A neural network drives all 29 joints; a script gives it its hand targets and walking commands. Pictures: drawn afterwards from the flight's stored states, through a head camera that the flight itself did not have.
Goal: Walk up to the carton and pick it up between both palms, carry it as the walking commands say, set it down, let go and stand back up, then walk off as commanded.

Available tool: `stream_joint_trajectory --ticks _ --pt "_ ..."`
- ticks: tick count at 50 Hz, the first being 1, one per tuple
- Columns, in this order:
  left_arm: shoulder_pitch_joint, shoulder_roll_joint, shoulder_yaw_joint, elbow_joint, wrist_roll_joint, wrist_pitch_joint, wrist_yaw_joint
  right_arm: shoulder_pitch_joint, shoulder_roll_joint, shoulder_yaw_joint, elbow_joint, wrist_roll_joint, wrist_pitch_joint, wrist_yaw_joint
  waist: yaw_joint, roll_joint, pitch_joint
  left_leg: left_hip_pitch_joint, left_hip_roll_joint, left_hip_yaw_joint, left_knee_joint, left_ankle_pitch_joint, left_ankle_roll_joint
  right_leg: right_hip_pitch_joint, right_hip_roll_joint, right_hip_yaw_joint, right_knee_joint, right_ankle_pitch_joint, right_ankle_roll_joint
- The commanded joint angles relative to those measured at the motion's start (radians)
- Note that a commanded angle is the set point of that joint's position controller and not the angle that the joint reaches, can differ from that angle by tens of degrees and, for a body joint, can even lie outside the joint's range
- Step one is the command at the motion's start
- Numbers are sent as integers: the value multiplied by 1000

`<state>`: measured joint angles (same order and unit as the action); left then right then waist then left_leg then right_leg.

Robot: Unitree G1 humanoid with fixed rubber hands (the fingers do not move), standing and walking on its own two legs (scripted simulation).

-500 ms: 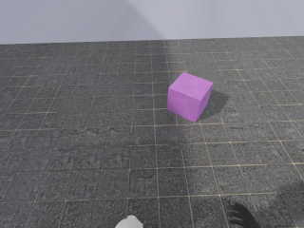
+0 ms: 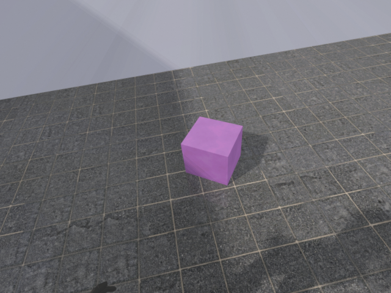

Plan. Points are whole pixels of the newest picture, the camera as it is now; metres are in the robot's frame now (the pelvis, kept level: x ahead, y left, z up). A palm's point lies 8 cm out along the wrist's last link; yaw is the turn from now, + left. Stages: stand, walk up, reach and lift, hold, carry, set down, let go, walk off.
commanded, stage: walk up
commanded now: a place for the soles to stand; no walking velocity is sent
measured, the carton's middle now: (213, 150) +1.07 -0.06 -0.61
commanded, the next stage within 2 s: none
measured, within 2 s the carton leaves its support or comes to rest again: neither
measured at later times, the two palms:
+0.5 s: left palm (98, 277) +0.22 +0.26 -0.11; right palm (295, 209) +0.34 -0.23 -0.08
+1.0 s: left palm (131, 200) +0.40 +0.20 -0.08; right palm (292, 152) +0.54 -0.28 -0.08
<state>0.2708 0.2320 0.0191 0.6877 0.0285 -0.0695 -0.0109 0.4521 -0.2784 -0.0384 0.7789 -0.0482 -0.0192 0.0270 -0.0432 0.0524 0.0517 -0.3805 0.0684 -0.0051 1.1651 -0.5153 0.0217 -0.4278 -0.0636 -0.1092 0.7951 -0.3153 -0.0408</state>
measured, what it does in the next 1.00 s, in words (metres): walks ahead: left foot, then right foot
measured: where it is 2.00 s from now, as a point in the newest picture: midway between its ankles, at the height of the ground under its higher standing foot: (216, 227)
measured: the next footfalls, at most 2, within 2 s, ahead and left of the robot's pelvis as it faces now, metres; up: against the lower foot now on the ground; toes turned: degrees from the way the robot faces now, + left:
left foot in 0.36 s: +0.31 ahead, +0.12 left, +0.00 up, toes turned +9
right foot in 0.72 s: +0.47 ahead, -0.17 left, +0.00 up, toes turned -6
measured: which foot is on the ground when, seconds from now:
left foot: up 0.00-0.34, down 0.36-0.72, up 0.74-1.00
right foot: down 0.00-0.36, up 0.38-0.70, down 0.72-1.00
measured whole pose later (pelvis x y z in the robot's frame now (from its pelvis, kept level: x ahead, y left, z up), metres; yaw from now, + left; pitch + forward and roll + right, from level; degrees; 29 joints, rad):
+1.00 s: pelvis +0.42 -0.05 +0.03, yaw +6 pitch -2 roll -1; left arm 0.41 0.24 0.01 0.82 0.03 -0.07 0.01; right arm 0.32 -0.23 -0.03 0.72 -0.05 -0.03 0.05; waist 0.04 0.03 0.04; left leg -0.53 0.08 0.07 0.81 -0.25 0.00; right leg -0.18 -0.07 -0.19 0.51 -0.29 -0.03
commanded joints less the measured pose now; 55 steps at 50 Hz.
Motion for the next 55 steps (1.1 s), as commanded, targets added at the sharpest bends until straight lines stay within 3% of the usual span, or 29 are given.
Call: stream_joint_trajectory --ticks 1,3,5,8,14,16,17,18,19,20,24,26,30,32,33,35,36,37,38,39,40,41,43,47,48,52,53,54,55 --pt "142 171 39 4 -1 -7 32 -81 -60 -14 -137 -18 -25 5 87 -152 48 -437 57 -43 94 88 -8 276 -348 578 -604 -413 -156" --pt "119 130 25 36 4 -28 29 -32 -36 -14 -114 -12 -20 14 62 -216 38 -355 67 -28 1 179 -28 236 -288 408 -615 -217 -148" --pt "145 137 27 69 3 -38 31 -76 -22 -11 -111 -9 -22 27 80 -152 37 -343 51 5 -97 268 -36 257 -266 303 -601 -61 -143" --pt "184 140 29 102 0 -38 23 -148 17 4 -133 -9 -33 31 82 -149 34 -273 23 52 -312 379 -14 293 -195 140 -530 184 -110" --pt "227 159 26 108 5 -10 21 -242 38 -5 -170 -4 -37 19 82 -148 57 -33 -31 101 -510 414 34 231 -241 110 -486 140 -137" --pt "211 161 18 97 8 7 18 -147 11 -19 -143 -10 -42 2 20 -79 49 160 -66 100 -591 369 49 162 -208 58 -299 232 -108" --pt "229 148 6 82 10 11 10 -34 -27 -36 -111 -15 -51 -12 -27 -15 -62 357 -55 59 -592 369 76 86 -139 11 -76 264 -77" --pt "246 103 -15 46 5 14 2 98 -105 -59 -105 -19 -56 -29 -79 98 -177 522 180 -256 -618 205 134 -91 -62 -36 260 33 -30" --pt "276 113 -6 1 1 21 -6 140 -200 -79 -129 -7 -44 -42 -83 163 -255 589 385 -702 -848 45 259 -265 65 33 477 -299 16" --pt "214 166 15 -24 -2 32 -3 71 -199 -75 -131 20 -26 -50 -55 49 -161 507 384 -677 -900 -140 280 -345 8 107 548 -242 36" --pt "169 111 20 -11 35 49 -24 -96 -96 -30 -100 30 -55 -55 33 52 43 134 307 -336 -970 -80 241 -258 -100 149 331 -134 71" --pt "196 71 14 3 28 49 -42 -117 -93 -27 -70 15 -69 -48 69 72 27 54 268 -232 -973 -86 230 -170 -91 126 225 -66 70" --pt "129 42 20 2 11 33 -61 -112 -118 -36 -47 11 -68 -32 57 96 31 -42 205 -97 -947 -119 184 -16 -62 75 24 92 50" --pt "100 49 23 -9 5 20 -57 -113 -116 -30 -40 11 -59 -22 62 62 69 -60 186 -59 -908 -116 158 41 -39 61 -81 126 46" --pt "86 57 30 -2 9 16 -53 -82 -111 -30 -21 17 -52 -16 55 -7 64 -83 183 -36 -876 -149 150 110 -1 2 -118 153 36" --pt "167 97 46 7 16 4 -37 -55 -88 -13 -23 5 -38 -6 94 -47 27 -122 139 -5 -697 -182 101 286 26 15 -165 86 25" --pt "249 134 60 17 22 -7 -23 -58 -51 3 -39 -3 -34 -2 138 -126 -12 -204 85 62 -474 -170 71 409 -38 117 -226 -48 -3" --pt "270 214 77 -8 19 -9 -5 -33 18 33 -78 19 -33 6 144 -312 -52 -358 -41 144 -125 -94 -3 462 -289 572 -465 -407 -97" --pt "308 274 98 1 -9 1 20 -65 -24 13 -103 9 -19 -1 154 -302 0 -420 -49 50 43 -134 -2 390 -398 811 -619 -556 -164" --pt "265 252 84 20 -22 9 33 -93 -57 5 -127 -6 -17 -3 146 -242 65 -476 -2 2 100 -87 -11 347 -422 779 -636 -591 -225" --pt "241 216 69 36 -16 11 38 -119 -70 -3 -128 -15 -15 -4 143 -189 82 -457 40 -5 91 -21 -14 295 -395 669 -624 -520 -214" --pt "188 186 52 39 -1 10 36 -81 -71 -5 -124 -12 -17 -1 110 -229 58 -413 60 -2 35 27 -21 286 -347 548 -621 -448 -207" --pt "138 144 29 54 3 -6 31 -11 -47 -10 -101 -13 -18 11 72 -215 30 -317 65 -6 -77 100 -35 243 -295 390 -603 -245 -185" --pt "127 140 21 79 5 -15 24 -61 9 7 -105 3 -21 28 59 -157 42 -199 48 33 -318 254 -31 178 -239 201 -594 -149 -154" --pt "119 149 22 83 8 -14 21 -74 21 6 -105 5 -24 28 58 -196 40 -154 34 58 -375 292 -25 162 -229 163 -587 -179 -150" --pt "151 171 22 100 1 8 11 -109 18 -4 -110 8 -32 19 51 -143 75 30 -26 107 -500 357 6 68 -228 126 -531 -241 -131" --pt "154 173 17 101 1 15 10 -73 -2 -13 -107 8 -35 11 26 -138 73 112 -31 102 -532 358 10 35 -216 113 -472 -253 -116" --pt "173 162 13 91 3 21 9 -51 -15 -20 -96 1 -39 3 17 -59 46 179 -64 130 -570 302 18 38 -201 95 -387 -202 -103" --pt "186 135 -2 91 9 21 0 20 -36 -33 -87 -2 -50 -9 -24 -37 -11 330 -31 58 -581 302 33 -37 -157 58 -232 -140 -74"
